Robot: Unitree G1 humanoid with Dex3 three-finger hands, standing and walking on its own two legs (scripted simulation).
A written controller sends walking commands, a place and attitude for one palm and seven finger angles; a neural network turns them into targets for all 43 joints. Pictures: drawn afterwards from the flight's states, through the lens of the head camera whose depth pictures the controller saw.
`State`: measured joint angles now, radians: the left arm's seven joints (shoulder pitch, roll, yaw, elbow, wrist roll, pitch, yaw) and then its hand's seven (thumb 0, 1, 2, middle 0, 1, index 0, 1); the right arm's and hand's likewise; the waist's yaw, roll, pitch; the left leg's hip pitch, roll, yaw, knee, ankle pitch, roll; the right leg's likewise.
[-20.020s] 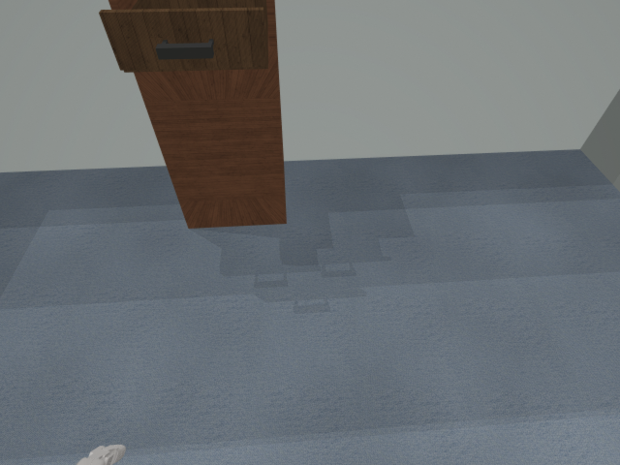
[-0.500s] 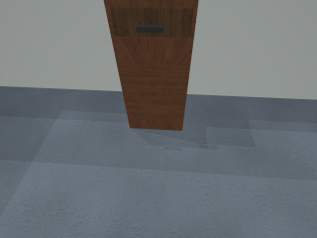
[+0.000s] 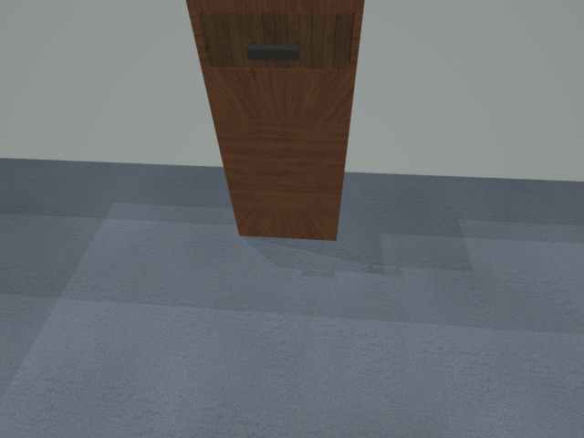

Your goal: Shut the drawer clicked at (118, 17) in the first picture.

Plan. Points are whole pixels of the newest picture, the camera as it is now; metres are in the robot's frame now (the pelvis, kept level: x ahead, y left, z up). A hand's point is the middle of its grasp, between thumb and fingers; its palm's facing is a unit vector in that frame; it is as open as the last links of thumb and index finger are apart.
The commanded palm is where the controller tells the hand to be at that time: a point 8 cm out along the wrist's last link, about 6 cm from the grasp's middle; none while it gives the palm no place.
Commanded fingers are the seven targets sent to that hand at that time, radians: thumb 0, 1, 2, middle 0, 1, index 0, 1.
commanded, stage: stand and wait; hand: left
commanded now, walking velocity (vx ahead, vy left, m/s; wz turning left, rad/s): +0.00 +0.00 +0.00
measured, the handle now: (274, 48) +0.99 +0.09 +0.07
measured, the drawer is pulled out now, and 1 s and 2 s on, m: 0.00 0.00 0.00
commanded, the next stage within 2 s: none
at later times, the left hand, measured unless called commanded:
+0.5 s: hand out of the picture +0.10 +0.23 -0.15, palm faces -0.04 -0.94 -0.34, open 7.4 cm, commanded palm none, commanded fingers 0.00 0.90 0.90 -0.20 -0.30 -0.20 -0.30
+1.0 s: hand out of the picture +0.10 +0.23 -0.15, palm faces -0.04 -0.94 -0.34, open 7.4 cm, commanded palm none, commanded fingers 0.00 0.90 0.90 -0.20 -0.30 -0.20 -0.30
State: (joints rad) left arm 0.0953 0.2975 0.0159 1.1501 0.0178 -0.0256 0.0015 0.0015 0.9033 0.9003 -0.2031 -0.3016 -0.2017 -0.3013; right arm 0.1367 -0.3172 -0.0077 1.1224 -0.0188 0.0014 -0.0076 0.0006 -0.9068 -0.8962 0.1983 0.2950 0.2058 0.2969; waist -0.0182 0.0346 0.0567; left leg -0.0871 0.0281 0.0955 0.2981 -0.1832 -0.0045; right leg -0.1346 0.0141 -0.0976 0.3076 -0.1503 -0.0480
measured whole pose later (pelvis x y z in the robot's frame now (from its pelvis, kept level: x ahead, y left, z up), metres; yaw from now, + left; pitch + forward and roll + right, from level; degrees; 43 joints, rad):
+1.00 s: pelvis +0.02 -0.01 +0.00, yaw +0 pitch -1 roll +0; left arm 0.09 0.30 0.01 1.14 0.02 -0.03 0.00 0.00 0.90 0.90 -0.20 -0.30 -0.20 -0.30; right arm 0.14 -0.32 0.00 1.12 -0.02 0.00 -0.01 0.00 -0.91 -0.90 0.20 0.30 0.21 0.30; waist -0.02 0.03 0.05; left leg -0.05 0.04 0.10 0.27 -0.20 -0.02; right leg -0.10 0.03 -0.09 0.28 -0.16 -0.06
